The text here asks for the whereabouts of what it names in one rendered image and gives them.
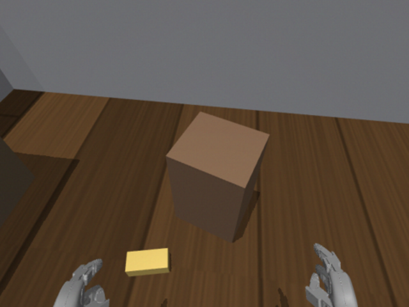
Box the right robot hand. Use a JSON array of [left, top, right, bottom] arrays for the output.
[[305, 243, 358, 307]]

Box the left robot hand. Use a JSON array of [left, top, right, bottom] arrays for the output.
[[53, 259, 109, 307]]

